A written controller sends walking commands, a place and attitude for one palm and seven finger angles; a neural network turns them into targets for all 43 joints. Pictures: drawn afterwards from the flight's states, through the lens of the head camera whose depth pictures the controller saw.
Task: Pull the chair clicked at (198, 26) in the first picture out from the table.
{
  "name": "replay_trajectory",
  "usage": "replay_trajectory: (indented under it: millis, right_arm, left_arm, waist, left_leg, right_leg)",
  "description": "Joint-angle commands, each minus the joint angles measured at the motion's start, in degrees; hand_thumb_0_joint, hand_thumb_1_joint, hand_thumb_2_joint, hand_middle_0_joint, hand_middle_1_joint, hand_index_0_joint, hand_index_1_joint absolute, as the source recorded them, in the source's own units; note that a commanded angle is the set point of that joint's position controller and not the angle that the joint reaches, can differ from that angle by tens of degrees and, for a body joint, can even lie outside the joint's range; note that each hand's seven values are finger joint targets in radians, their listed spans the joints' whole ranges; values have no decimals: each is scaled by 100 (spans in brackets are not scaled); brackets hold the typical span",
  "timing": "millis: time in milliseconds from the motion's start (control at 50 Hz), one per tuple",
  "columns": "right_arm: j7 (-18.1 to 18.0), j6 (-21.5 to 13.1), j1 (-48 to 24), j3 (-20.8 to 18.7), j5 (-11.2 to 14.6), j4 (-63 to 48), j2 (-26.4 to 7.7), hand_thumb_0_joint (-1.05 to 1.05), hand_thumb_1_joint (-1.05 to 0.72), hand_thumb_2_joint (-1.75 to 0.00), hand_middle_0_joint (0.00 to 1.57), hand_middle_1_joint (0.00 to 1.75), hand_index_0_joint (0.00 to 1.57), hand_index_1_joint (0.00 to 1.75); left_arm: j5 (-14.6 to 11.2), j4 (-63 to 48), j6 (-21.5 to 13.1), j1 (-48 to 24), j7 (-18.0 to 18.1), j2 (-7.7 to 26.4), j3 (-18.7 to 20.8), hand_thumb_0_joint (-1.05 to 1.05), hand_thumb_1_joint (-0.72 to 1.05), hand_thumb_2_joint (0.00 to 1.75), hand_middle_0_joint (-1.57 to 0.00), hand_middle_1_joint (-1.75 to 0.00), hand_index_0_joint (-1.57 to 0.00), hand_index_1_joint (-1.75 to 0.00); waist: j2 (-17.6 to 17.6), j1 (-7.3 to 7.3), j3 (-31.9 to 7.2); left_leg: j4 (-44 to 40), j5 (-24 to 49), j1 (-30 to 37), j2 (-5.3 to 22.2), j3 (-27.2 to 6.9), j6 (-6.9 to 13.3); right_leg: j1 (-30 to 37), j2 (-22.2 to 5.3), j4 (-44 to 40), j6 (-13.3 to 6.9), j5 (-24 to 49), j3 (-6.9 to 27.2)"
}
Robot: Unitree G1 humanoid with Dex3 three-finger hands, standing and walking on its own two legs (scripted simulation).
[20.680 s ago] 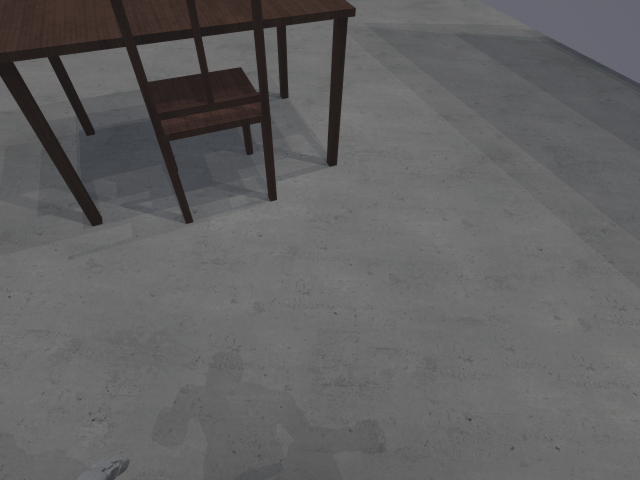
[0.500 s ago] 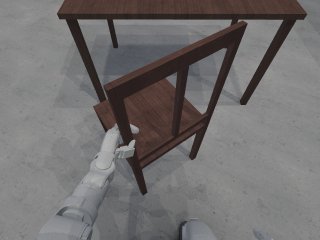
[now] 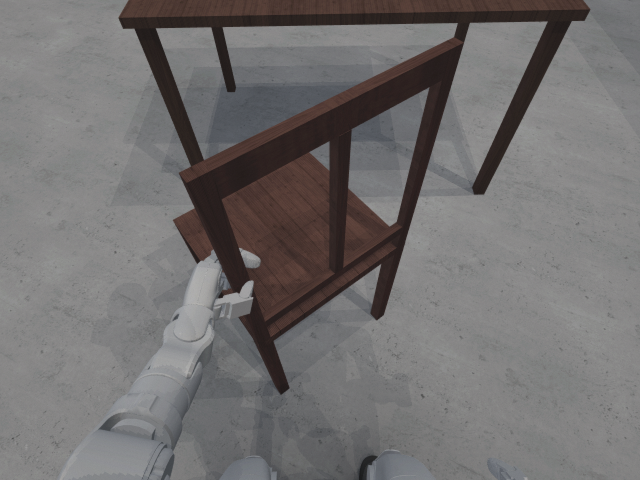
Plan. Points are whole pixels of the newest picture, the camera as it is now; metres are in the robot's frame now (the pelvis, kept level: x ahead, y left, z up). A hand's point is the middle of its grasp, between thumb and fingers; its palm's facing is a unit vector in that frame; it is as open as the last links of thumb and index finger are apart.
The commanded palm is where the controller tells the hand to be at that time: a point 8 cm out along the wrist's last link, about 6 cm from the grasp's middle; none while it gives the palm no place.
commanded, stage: stop walking, hand still on the chair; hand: left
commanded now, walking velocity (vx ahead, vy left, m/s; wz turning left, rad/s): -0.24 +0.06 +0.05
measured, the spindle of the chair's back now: (337, 214) +0.51 +0.00 -0.05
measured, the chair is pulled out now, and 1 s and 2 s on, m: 0.56 0.65 0.65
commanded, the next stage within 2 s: open the thumb and straighten the fingers in 1.28 s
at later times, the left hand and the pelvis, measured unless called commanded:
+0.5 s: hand (236, 354) +0.27 +0.13 -0.04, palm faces -0.06 -0.97 -0.24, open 5.8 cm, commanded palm +0.26 +0.18 -0.02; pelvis -0.03 +0.00 +0.00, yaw +0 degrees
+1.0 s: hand (231, 356) +0.26 +0.13 -0.04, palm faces -0.03 -0.97 -0.23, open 5.9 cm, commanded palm +0.25 +0.18 -0.02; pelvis +0.01 +0.00 +0.02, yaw +0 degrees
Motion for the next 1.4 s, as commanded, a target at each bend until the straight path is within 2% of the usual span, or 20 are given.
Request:
replay_trajectory:
  millis: [0, 80, 200, 320, 400, 440, 480, 520, 540, 580, 640, 680, 700, 720, 740, 780, 880, 1160, 1360, 1380]
  right_arm:
    - [-124, -237, 210, -309, 92, -415, -885, 0, -90, -90, 20, 30, 20, 30]
    - [-89, -216, -55, -186, 54, -675, -722, 0, -90, -90, 20, 30, 20, 30]
    - [-187, -283, -238, -64, 14, -785, -725, 0, -90, -90, 20, 30, 20, 30]
    - [-200, -315, -263, -100, -81, -796, -755, 0, -90, -90, 20, 30, 20, 30]
    - [-159, -277, -448, -120, -21, -943, -715, 0, -90, -90, 20, 30, 20, 30]
    - [-107, -259, -327, -129, -26, -872, -712, 0, -90, -90, 20, 30, 20, 30]
    - [-88, -283, -193, -124, -20, -823, -696, 0, -90, -90, 20, 30, 20, 30]
    - [-122, -291, -4, -171, -40, -671, -679, 0, -90, -90, 20, 30, 20, 30]
    - [-141, -324, 43, -197, -113, -559, -700, 0, -90, -90, 20, 30, 20, 30]
    - [-103, -410, 32, -106, -196, -446, -608, 0, -90, -90, 20, 30, 20, 30]
    - [-115, -553, -141, -64, -180, -485, -584, 0, -90, -90, 20, 30, 20, 30]
    - [-153, -664, -88, -97, -178, -558, -704, 0, -90, -90, 20, 30, 20, 30]
    - [-163, -688, -123, -131, -145, -616, -823, 0, -90, -90, 20, 30, 20, 30]
    - [-128, -645, -171, -137, -93, -744, -829, 0, -90, -90, 20, 30, 20, 30]
    - [-95, -604, -176, -163, -34, -834, -819, 0, -90, -90, 20, 30, 20, 30]
    - [-101, -597, -382, -116, -59, -894, -729, 0, -90, -90, 20, 30, 20, 30]
    - [-97, -523, -226, -181, -35, -956, -786, 0, -90, -90, 20, 30, 20, 30]
    - [-127, -258, -351, -143, -60, -1067, -691, 0, -90, -90, 20, 30, 20, 30]
    - [-126, -146, -412, -135, -55, -1171, -695, 0, -90, -90, 20, 30, 20, 30]
    - [54, -237, -502, -136, 266, -1086, -880, 0, -90, -90, 20, 30, 20, 30]
  left_arm:
    - [-132, -692, -301, -1758, 95, 1008, 369, 0, 90, 90, -50, -145, -50, -145]
    - [-102, -1720, -296, -1598, 161, 1200, 626, 0, 90, 90, -50, -145, -50, -145]
    - [-117, -1961, -50, -1119, 192, 818, 450, 0, 90, 90, -50, -145, -50, -145]
    - [-59, -2586, 17, -752, 143, 686, 363, 0, 90, 90, -50, -145, -50, -145]
    - [-44, -2732, 129, -331, 58, 591, 282, 0, 90, 90, -50, -145, -50, -145]
    - [-32, -2596, 113, -90, 22, 534, 210, 0, 90, 90, -50, -145, -50, -145]
    - [-22, -2493, 58, 26, -19, 517, 128, 0, 90, 90, -50, -145, -50, -145]
    - [-3, -2406, 77, 2, 33, 689, 193, 0, 90, 90, -50, -145, -50, -145]
    - [23, -2402, 136, -80, 70, 740, 236, 0, 90, 90, -50, -145, -50, -145]
    - [72, -2332, 195, 70, 91, 674, 253, 0, 90, 90, -50, -145, -50, -145]
    - [47, -2457, 64, 459, 136, 687, 442, 0, 90, 90, -50, -145, -50, -145]
    - [62, -2718, -57, 780, 168, 549, 380, 0, 90, 90, -50, -145, -50, -145]
    - [39, -2787, -83, 921, 180, 507, 304, 0, 90, 90, -50, -145, -50, -145]
    - [49, -2994, -67, 968, 188, 463, 266, 0, 90, 90, -50, -145, -50, -145]
    - [48, -3140, -12, 1067, 150, 337, 132, 0, 90, 90, -50, -145, -50, -145]
    - [54, -3451, -13, 801, 171, 418, 112, 0, 90, 90, -50, -145, -50, -145]
    - [-21, -3463, 28, 1285, 206, 418, 108, 0, 90, 90, -50, -145, -50, -145]
    - [-49, -3537, 155, 1739, 264, 440, 145, 0, 90, 90, -50, -145, -50, -145]
    - [-36, -3734, 160, 1753, 316, 742, 438, 0, 90, 90, -50, -145, -50, -145]
    - [-179, -2978, 455, 2366, 132, -117, -391, 0, 78, 84, -50, -145, -50, -145]
  waist:
    - [-866, -55, -2367]
    - [-1046, 49, -2367]
    - [-384, 43, -2019]
    - [108, 24, -1918]
    - [1020, 136, -1619]
    - [854, 128, -1447]
    - [-52, 98, -1309]
    - [-1656, -14, -1234]
    - [-1903, -36, -1267]
    - [-1801, -105, -1413]
    - [-1434, -83, -1343]
    - [-458, 11, -1259]
    - [302, 76, -1198]
    - [397, 190, -1474]
    - [-57, 215, -1896]
    - [623, 52, -1849]
    - [-290, 26, -1855]
    - [-537, -1, -1886]
    - [-316, 64, -1669]
    - [-633, -249, -1486]
  left_leg:
    - [97, -206, 763, -5, -96, 314]
    - [280, -901, 735, -307, -200, 438]
    - [-1032, -1330, 758, -174, -542, 684]
    - [-1572, -1677, 486, 0, -763, 757]
    - [-2361, -2517, -1098, 499, -1082, 1111]
    - [-1977, -2367, -1013, 396, -955, 1082]
    - [-1091, -2044, -481, -120, -486, 813]
    - [689, -1380, 717, -844, 15, 481]
    - [1426, -1044, 1153, -935, -27, 440]
    - [1759, -912, 1374, -895, -60, 452]
    - [-544, -706, 1196, -685, -104, 534]
    - [-2140, -192, 1089, -320, -490, 616]
    - [-2434, 290, 1016, 131, -1080, 709]
    - [-2189, 1100, 1141, 435, -1240, 844]
    - [-1807, 1769, 1343, 391, -933, 833]
    - [-1799, 1872, 1030, 268, -874, 636]
    - [-1644, 1358, 1056, -10, -599, 487]
    - [-1542, 1225, 1256, -147, -401, 479]
    - [-1749, 682, 1115, -151, -435, 535]
    - [-1609, 529, 457, -316, -245, 519]
  right_leg:
    - [620, -1448, -1269, -304, 507, 1435]
    - [697, -1625, -1882, -284, -1446, 1501]
    - [649, -831, -1632, 82, -2417, 947]
    - [1095, -384, -897, 192, -1664, 520]
    - [2336, -74, 751, 221, -774, 96]
    - [2239, -111, 247, 160, -817, 198]
    - [1571, -303, -975, 81, -1437, 708]
    - [-223, -1233, -2561, -320, -3370, 2035]
    - [-843, -1600, -2969, -493, -3735, 2287]
    - [-990, -1534, -2863, -497, -3323, 1763]
    - [87, -1125, -2175, -330, -2172, 1089]
    - [849, -694, -1390, -122, -1172, 1028]
    - [953, -404, -931, -26, -562, 851]
    - [1150, -340, -746, 20, 43, 743]
    - [1545, -335, -760, 33, 707, 751]
    - [1876, -514, -702, -54, 1135, 645]
    - [2145, -638, -986, -182, 1628, 877]
    - [2179, -781, -1275, -163, 1786, 969]
    - [1943, -693, -1582, -96, 683, 972]
    - [1605, -419, -1136, -32, 577, 233]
